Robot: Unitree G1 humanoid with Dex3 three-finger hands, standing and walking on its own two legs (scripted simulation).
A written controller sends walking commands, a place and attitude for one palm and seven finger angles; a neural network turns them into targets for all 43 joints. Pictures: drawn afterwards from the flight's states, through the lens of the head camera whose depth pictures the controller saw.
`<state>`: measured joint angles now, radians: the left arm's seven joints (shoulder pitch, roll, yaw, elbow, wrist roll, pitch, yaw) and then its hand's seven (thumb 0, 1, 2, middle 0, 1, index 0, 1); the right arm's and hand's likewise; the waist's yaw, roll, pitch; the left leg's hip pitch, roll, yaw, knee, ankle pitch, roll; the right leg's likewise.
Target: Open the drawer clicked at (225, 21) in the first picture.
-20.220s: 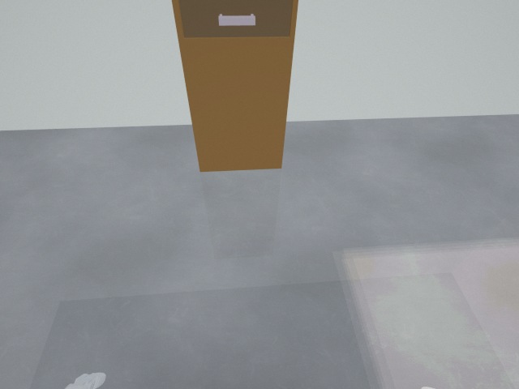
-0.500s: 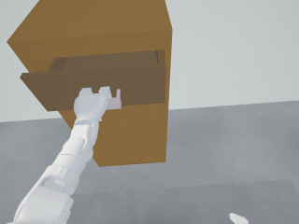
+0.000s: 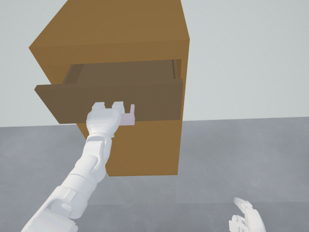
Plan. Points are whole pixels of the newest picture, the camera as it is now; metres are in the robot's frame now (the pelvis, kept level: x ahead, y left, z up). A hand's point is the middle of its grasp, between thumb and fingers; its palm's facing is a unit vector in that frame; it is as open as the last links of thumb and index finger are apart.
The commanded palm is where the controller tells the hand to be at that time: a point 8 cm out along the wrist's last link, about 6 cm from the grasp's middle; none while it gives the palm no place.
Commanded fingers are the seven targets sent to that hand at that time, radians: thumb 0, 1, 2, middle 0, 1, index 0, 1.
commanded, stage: pull the drawer open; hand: left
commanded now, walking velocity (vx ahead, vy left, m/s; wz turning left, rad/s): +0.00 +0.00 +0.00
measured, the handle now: (112, 114) +0.43 +0.17 +0.06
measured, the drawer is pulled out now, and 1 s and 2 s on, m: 0.11 0.18 0.25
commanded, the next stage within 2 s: none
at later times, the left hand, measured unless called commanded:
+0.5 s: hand (107, 150) +0.32 +0.16 +0.03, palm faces +0.07 -0.11 -0.99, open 5.7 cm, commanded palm +0.29 +0.17 +0.08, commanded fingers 0.00 0.90 0.90 -0.40 -1.35 -0.40 -1.35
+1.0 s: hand (106, 155) +0.30 +0.16 +0.03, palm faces +0.04 -0.13 -0.99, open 5.8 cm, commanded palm +0.24 +0.16 +0.08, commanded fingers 0.00 0.90 0.90 -0.40 -1.35 -0.40 -1.35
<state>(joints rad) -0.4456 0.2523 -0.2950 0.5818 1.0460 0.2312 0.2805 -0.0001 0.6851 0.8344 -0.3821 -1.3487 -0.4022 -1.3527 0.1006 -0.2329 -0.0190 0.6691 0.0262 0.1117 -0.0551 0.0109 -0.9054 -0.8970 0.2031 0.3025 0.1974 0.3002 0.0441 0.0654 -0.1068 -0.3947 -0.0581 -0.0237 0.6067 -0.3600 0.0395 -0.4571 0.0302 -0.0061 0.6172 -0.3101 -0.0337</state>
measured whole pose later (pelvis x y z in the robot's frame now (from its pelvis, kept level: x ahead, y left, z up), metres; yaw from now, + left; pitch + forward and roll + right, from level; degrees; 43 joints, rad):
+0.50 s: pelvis +0.01 +0.00 +0.00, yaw -1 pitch +8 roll +0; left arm 0.00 0.27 -0.28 0.08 1.06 0.25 0.30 0.04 0.69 0.78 -0.32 -1.35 -0.42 -1.35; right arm 0.15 -0.25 -0.04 0.64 0.02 0.12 0.02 0.01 -0.91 -0.90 0.20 0.30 0.20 0.30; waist 0.05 0.08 -0.10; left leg -0.35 -0.05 0.00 0.62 -0.40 0.04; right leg -0.43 0.05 0.02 0.63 -0.34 -0.03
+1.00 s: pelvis +0.00 -0.01 +0.00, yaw -2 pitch +6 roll +1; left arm -0.01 0.29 -0.20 0.12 1.03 0.19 0.24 0.05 0.69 0.75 -0.29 -1.35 -0.42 -1.35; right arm 0.12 -0.22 0.00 0.61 0.01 0.11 0.00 0.01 -0.90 -0.90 0.21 0.30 0.20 0.30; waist 0.05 0.05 -0.09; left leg -0.33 -0.03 0.01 0.60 -0.37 0.02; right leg -0.42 0.06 0.02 0.64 -0.32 -0.05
